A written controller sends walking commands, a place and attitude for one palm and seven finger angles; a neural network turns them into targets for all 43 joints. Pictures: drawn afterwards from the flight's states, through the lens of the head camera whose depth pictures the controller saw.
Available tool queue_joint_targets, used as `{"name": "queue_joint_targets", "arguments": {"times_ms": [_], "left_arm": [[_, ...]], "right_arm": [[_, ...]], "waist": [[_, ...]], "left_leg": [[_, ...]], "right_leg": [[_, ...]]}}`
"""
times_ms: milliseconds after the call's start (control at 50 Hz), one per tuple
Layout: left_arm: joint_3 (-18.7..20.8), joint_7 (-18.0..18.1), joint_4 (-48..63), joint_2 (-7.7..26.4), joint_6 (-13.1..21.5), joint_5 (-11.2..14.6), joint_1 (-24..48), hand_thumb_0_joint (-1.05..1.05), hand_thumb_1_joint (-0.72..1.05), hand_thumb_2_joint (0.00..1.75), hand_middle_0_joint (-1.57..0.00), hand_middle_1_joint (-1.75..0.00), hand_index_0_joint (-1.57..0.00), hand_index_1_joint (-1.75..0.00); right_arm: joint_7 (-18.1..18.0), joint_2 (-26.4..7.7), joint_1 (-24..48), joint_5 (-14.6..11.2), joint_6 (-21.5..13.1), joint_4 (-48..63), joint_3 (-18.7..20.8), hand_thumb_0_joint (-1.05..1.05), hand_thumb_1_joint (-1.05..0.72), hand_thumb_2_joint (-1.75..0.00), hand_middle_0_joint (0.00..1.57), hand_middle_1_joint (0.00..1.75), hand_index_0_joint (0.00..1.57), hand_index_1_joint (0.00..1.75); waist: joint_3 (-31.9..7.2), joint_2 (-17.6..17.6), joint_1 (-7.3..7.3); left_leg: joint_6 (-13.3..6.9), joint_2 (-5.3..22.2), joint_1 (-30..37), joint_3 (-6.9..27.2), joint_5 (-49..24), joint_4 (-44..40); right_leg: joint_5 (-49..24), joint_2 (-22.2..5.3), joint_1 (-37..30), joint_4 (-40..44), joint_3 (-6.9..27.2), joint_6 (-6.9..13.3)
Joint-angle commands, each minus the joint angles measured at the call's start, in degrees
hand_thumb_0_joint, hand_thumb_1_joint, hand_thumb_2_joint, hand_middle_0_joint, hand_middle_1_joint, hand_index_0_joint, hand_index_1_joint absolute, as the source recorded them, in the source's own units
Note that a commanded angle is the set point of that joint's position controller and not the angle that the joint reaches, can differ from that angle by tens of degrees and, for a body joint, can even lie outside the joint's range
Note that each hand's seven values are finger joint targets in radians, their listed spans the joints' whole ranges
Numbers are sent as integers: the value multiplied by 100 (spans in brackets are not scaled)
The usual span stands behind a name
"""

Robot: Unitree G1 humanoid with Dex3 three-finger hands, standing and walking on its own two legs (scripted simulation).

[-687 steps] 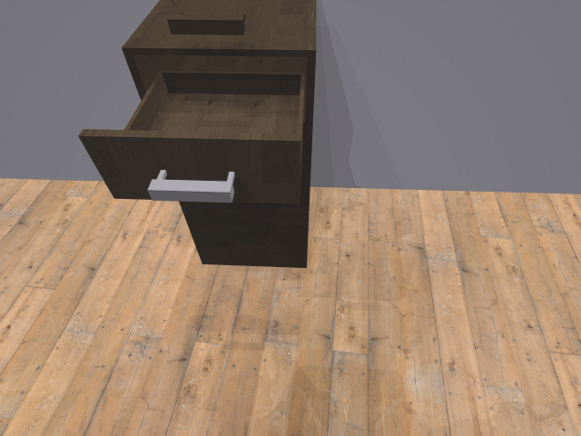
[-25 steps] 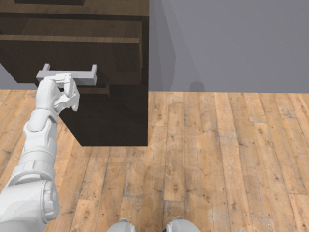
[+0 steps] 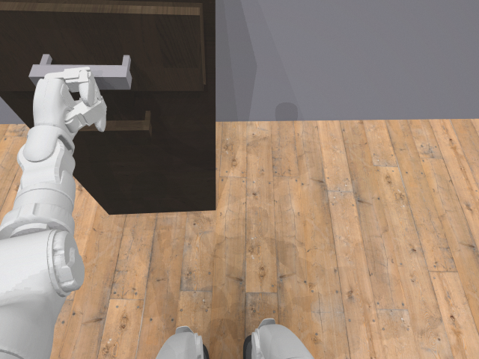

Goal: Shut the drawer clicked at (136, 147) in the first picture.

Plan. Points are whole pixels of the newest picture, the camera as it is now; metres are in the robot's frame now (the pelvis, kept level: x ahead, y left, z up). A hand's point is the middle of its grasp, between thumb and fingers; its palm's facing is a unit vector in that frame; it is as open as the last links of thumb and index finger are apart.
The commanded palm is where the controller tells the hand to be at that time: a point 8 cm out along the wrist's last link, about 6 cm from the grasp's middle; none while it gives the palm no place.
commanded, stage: push the drawer shut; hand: left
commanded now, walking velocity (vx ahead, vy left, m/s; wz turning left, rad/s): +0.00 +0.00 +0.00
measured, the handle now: (85, 68) +0.59 +0.22 +0.09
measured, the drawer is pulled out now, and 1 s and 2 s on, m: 0.02 0.00 0.00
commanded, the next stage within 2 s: pull the fist back off the drawer in 0.58 s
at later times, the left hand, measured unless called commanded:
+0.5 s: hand (95, 93) +0.54 +0.19 +0.08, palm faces +0.00 -1.00 -0.03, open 2.9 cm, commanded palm +0.55 +0.23 +0.09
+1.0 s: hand (93, 91) +0.54 +0.20 +0.08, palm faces +0.00 -1.00 -0.03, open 3.0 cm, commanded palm +0.53 +0.22 +0.09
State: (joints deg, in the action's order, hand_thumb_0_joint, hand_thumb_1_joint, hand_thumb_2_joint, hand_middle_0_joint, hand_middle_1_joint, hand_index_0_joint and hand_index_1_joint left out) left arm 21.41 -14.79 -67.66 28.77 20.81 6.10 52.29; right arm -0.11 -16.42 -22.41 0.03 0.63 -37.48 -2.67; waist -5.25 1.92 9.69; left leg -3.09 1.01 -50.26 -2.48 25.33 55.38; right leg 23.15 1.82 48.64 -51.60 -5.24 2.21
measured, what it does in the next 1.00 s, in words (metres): stands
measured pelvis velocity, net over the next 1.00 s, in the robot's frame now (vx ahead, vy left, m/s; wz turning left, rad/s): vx -0.03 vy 0.01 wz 0.01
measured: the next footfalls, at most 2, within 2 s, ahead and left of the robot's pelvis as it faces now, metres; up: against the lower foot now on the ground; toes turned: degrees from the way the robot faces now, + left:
none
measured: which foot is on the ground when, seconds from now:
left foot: down 0.00-1.00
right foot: down 0.00-1.00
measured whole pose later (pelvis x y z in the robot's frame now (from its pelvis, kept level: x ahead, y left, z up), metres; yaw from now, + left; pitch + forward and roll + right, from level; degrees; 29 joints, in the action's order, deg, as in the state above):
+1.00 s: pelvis -0.03 +0.01 -0.02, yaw +1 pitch +24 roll -5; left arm 19.0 -12.7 -78.0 36.6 17.3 1.9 68.3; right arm 0.4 -17.1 -26.5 2.3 -2.1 -38.7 -5.0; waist -4.8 2.7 14.0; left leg -3.9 0.7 -60.8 0.1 24.4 60.6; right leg 21.7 1.5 57.0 -54.2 -7.9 1.8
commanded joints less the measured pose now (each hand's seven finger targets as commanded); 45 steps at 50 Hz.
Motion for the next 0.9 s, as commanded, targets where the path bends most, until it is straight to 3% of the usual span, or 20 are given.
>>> {"name": "queue_joint_targets", "arguments": {"times_ms": [0,40,60,80,100,240,280,340,380,460,480,540,560,640,700,740,820,880], "left_arm": [[160,126,1186,1484,395,-37,2978,0,90,90,-140,-160,-140,-160],[174,158,1175,1464,402,-49,3058,0,90,90,-140,-160,-140,-160],[340,191,1165,1675,416,-75,3016,0,90,90,-140,-160,-140,-160],[217,188,1185,1519,411,-76,3021,0,90,90,-140,-160,-140,-160],[278,201,1121,1597,403,-103,3003,0,90,90,-140,-160,-140,-160],[276,283,834,1753,334,-229,3617,0,90,90,-140,-160,-140,-160],[242,289,784,1835,314,-274,3852,0,90,90,-140,-160,-140,-160],[-22,309,835,1558,332,-265,4372,0,90,90,-140,-160,-140,-160],[131,323,668,1839,317,-281,4398,0,90,90,-140,-160,-140,-160],[-129,289,645,1634,262,-243,4818,0,90,90,-140,-160,-140,-160],[46,300,598,1902,253,-251,4855,0,90,90,-140,-160,-140,-160],[-207,291,653,1689,212,-226,5121,0,90,90,-140,-160,-140,-160],[-128,301,636,1795,203,-226,5135,0,90,90,-140,-160,-140,-160],[-307,322,390,1607,70,-195,5177,0,90,90,-140,-160,-140,-160],[-145,337,477,1933,55,-222,5290,0,90,90,-140,-160,-140,-160],[-143,333,489,1863,53,-221,5304,0,90,90,-140,-160,-140,-160],[-276,349,437,1617,30,-256,5247,0,90,90,-140,-160,-140,-160],[-139,370,405,1724,10,-269,5162,0,90,90,-140,-160,-140,-160]], "right_arm": [[-30,-1017,-1033,23,-5,282,374,0,-90,-90,20,30,20,30],[-9,-1020,-1091,52,18,274,375,0,-90,-90,20,30,20,30],[-10,-1049,-1131,58,45,277,390,0,-90,-90,20,30,20,30],[11,-1027,-1133,63,56,310,378,0,-90,-90,20,30,20,30],[10,-1030,-1148,67,78,298,379,0,-90,-90,20,30,20,30],[-1,-1067,-1326,104,152,199,365,0,-90,-90,20,30,20,30],[-18,-1070,-1366,97,150,171,348,0,-90,-90,20,30,20,30],[-14,-1061,-1393,126,81,67,337,0,-90,-90,20,30,20,30],[-38,-1119,-1436,133,63,44,313,0,-90,-90,20,30,20,30],[-65,-1140,-1463,138,-43,-37,270,0,-90,-90,20,30,20,30],[-75,-1179,-1477,142,-64,-34,263,0,-90,-90,20,30,20,30],[-92,-1180,-1487,146,-148,-68,227,0,-90,-90,20,30,20,30],[-104,-1211,-1481,142,-170,-77,229,0,-90,-90,20,30,20,30],[-131,-1250,-1464,129,-301,-111,182,0,-90,-90,20,30,20,30],[-151,-1277,-1525,135,-359,-104,162,0,-90,-90,20,30,20,30],[-121,-1263,-1571,153,-381,-95,176,0,-90,-90,20,30,20,30],[-64,-1282,-1535,174,-363,-67,195,0,-90,-90,20,30,20,30],[-40,-1302,-1562,199,-342,-28,199,0,-90,-90,20,30,20,30]], "waist": [[-2659,646,216],[-2683,600,251],[-2728,561,203],[-2818,652,213],[-2753,649,215],[-2481,519,495],[-2509,662,547],[-2449,951,731],[-2559,819,748],[-2599,1044,904],[-2650,1073,853],[-2689,1187,964],[-2723,1273,957],[-2420,1140,1069],[-2651,1188,1021],[-2759,1216,1013],[-2513,1228,1012],[-2493,1181,964]], "left_leg": [[115,76,2157,694,-2141,-559],[105,78,2180,702,-2298,-532],[119,90,2188,714,-2368,-529],[110,70,2217,687,-2371,-524],[115,83,2173,676,-2369,-513],[54,89,1908,692,-2231,-431],[65,89,1881,706,-2150,-408],[73,112,2095,804,-2017,-368],[74,127,1996,852,-1901,-336],[63,152,2058,906,-1720,-310],[69,150,1975,920,-1626,-280],[61,163,2035,980,-1498,-302],[78,185,2066,996,-1443,-297],[44,201,1772,1035,-869,-382],[51,189,1713,1028,-903,-350],[57,177,1822,1051,-1042,-319],[96,206,1881,1204,-665,-414],[92,191,1827,1217,-598,-432]], "right_leg": [[-1466,81,-735,558,452,-67],[-1576,95,-738,544,432,-62],[-1617,97,-774,537,430,-67],[-1649,103,-810,541,455,-72],[-1655,101,-793,545,440,-64],[-1583,112,-569,593,455,-97],[-1483,107,-494,584,457,-99],[-1207,107,-67,605,420,-91],[-1056,116,-57,585,402,-96],[-878,106,178,584,376,-108],[-781,117,184,560,380,-95],[-670,110,325,553,355,-95],[-614,105,402,549,346,-96],[-268,103,603,583,333,-107],[-279,101,450,533,328,-104],[-361,113,446,515,316,-87],[-172,92,777,494,263,-76],[-147,91,750,496,273,-65]]}}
